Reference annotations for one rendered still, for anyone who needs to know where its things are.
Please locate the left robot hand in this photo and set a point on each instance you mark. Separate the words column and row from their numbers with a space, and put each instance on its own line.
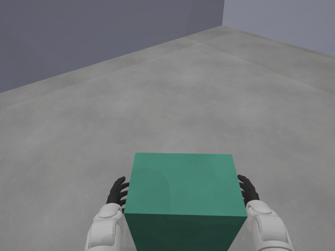
column 116, row 194

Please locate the right robot hand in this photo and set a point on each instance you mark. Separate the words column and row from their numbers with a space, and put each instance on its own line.
column 249, row 192

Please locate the right robot forearm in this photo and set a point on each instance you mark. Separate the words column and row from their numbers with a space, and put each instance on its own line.
column 268, row 231

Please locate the left robot forearm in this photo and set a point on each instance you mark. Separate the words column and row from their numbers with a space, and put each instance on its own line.
column 105, row 233

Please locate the carton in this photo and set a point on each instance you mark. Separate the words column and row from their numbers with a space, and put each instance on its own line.
column 184, row 202

